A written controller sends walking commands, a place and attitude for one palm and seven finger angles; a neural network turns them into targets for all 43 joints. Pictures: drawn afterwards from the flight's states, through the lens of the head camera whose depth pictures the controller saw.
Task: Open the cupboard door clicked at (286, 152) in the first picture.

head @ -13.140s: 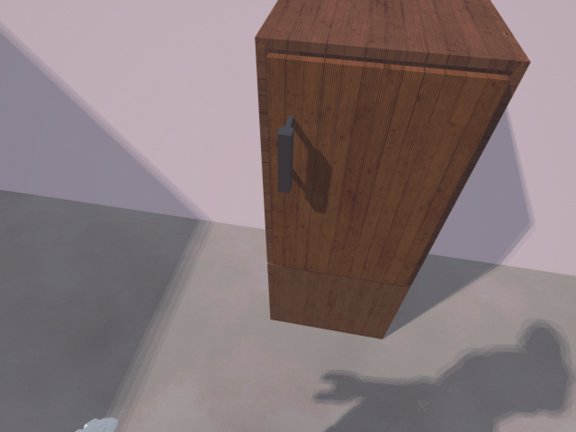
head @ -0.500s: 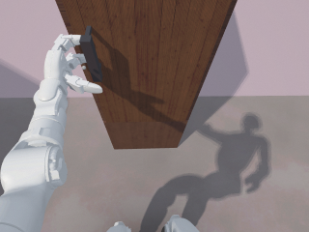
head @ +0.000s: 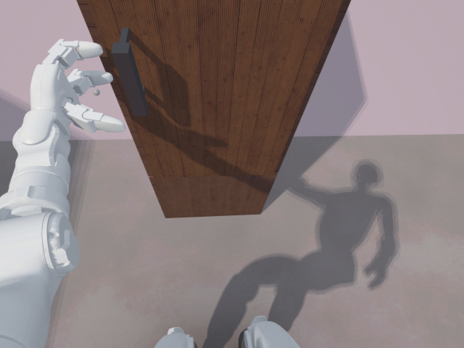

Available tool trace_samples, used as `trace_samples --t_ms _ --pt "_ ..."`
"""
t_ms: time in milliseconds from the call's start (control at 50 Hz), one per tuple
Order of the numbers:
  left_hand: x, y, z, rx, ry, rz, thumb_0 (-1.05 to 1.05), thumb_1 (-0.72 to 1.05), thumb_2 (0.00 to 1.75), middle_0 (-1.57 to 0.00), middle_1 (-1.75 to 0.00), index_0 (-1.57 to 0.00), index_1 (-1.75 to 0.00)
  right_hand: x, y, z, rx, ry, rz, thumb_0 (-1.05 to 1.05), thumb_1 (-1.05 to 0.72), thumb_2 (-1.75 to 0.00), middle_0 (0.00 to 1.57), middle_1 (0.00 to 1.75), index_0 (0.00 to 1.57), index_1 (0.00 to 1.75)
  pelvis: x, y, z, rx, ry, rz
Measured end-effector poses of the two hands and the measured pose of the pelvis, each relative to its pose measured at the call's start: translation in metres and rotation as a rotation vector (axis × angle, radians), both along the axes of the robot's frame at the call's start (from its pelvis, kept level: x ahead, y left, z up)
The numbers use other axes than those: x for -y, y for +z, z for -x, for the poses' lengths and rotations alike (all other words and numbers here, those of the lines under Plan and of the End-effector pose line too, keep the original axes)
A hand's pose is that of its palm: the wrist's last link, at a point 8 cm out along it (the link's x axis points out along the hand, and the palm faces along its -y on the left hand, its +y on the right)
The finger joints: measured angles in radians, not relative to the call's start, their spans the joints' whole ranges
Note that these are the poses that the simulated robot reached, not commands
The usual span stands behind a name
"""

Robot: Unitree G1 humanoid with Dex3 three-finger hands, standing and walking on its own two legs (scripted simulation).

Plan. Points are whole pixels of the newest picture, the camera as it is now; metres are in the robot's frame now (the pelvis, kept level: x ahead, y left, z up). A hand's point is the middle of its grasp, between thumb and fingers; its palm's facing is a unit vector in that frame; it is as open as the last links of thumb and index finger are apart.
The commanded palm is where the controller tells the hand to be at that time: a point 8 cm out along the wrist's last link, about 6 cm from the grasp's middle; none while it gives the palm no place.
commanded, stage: move the hooked fingers beside the handle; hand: left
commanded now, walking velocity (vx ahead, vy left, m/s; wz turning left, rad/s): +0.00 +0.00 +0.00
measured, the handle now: (133, 74) +0.56 +0.12 +0.11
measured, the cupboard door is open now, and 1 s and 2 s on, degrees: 0 0 0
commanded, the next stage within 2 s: slide the fingers in behind the handle in 1.00 s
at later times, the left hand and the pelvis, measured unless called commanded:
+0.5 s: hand (90, 94) +0.51 +0.18 +0.11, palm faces -0.05 -1.00 -0.02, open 14.0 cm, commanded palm +0.49 +0.23 +0.11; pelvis +0.00 +0.00 +0.00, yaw +0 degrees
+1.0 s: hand (85, 95) +0.51 +0.19 +0.11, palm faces -0.05 -1.00 -0.01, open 14.0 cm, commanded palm +0.49 +0.24 +0.11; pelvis +0.00 +0.00 +0.00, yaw +0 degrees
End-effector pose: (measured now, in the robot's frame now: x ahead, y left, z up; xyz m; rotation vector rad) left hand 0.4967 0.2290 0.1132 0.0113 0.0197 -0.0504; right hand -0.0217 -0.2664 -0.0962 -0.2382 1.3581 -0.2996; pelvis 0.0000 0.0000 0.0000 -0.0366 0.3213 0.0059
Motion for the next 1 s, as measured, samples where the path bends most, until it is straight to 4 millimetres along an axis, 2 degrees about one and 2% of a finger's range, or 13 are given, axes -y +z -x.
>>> trace_samples --t_ms 280,520,780,1000 --pt "-0.013 0.0 0.003 -0.007 0.014 -0.014 -0.02 -0.5 0.3 -0.3 -1.2 -0.3 -1.2 -0.011 -0.002 -0.013 0.033 0.002 -0.017 0.01 -0.91 -0.9 0.2 0.3 0.2 0.3 -0.004 0.0 -0.003 0.007 -0.004 0.003" --pt "-0.008 0.0 0.004 0.002 0.006 -0.006 -0.02 -0.5 0.3 -0.3 -1.2 -0.3 -1.2 -0.009 -0.002 -0.021 0.051 0.015 -0.015 0.01 -0.91 -0.9 0.2 0.3 0.2 0.3 -0.005 0.0 -0.004 0.007 -0.001 0.003" --pt "-0.017 0.004 0.01 0.003 0.014 -0.008 -0.02 -0.5 0.3 -0.3 -1.2 -0.3 -1.2 -0.004 -0.001 -0.017 0.046 0.008 -0.009 0.01 -0.91 -0.9 0.2 0.3 0.2 0.3 -0.002 0.001 -0.002 0.016 -0.003 0.002" --pt "-0.014 0.002 0.009 0.004 0.002 0.003 -0.02 -0.5 0.3 -0.3 -1.2 -0.3 -1.2 -0.001 0.0 -0.013 0.039 0.015 0.004 0.01 -0.91 -0.9 0.2 0.3 0.2 0.3 -0.001 0.0 0.001 0.011 0.002 0.004"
